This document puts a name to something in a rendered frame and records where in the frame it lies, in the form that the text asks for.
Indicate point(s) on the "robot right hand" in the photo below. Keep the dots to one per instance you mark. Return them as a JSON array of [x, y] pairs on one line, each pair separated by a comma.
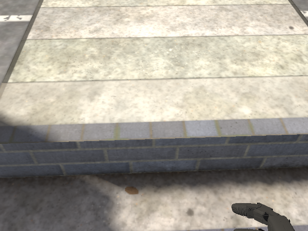
[[263, 214]]

